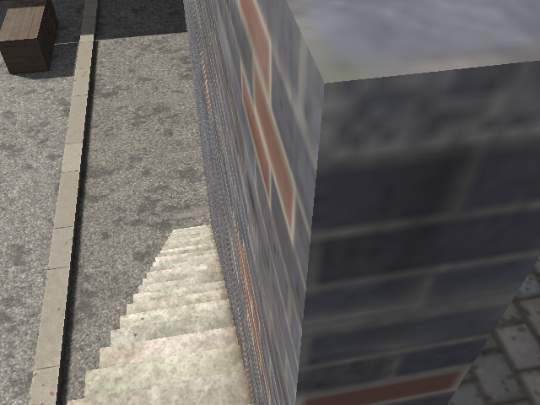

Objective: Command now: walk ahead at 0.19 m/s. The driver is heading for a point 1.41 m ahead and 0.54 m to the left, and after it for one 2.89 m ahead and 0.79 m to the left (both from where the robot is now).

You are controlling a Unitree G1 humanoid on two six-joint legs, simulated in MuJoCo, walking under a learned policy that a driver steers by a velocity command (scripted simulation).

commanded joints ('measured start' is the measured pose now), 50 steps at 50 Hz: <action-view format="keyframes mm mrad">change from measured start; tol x8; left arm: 1 -30 103 26 -45 -1 -8 8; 42 116 84 59 -29 5 23 27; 50 0 70 38 -68 8 -10 1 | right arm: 1 -50 -119 -33 -47 0 -7 -3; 33 70 -104 -59 -29 -5 19 -6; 50 8 -98 -40 -38 1 -5 3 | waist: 1 -3 3 -49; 43 -14 -19 20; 44 -11 -21 -62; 46 -18 -16 39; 49 -4 4 -67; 50 -15 -11 20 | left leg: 1 44 131 -121 -21 10 54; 12 -23 107 -75 72 32 41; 42 -44 117 -123 14 -117 73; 50 -74 109 -76 3 -23 47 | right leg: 1 -46 -183 143 -19 -44 34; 43 -34 -191 145 -6 -73 4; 44 -62 -170 160 -29 -187 23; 50 -7 -190 130 -22 -26 9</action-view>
